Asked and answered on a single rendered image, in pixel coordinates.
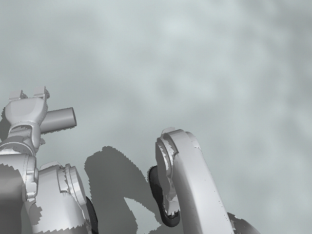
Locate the left robot foot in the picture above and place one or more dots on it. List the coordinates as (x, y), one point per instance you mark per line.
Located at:
(93, 217)

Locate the can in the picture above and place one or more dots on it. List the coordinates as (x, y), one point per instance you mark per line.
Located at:
(58, 119)

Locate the right robot foot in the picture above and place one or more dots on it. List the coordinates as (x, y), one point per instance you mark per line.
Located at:
(168, 220)

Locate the left robot arm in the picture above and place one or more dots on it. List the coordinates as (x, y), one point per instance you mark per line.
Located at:
(19, 175)

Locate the right robot hand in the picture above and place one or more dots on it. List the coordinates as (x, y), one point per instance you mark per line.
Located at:
(241, 225)

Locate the left robot hand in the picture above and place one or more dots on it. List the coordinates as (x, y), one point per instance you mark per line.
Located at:
(33, 109)

